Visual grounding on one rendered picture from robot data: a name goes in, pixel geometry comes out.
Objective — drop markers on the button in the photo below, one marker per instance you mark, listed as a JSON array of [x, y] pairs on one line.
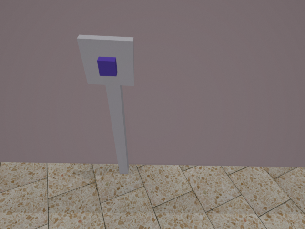
[[107, 66]]

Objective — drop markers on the panel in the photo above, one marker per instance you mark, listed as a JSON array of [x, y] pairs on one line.
[[93, 46]]

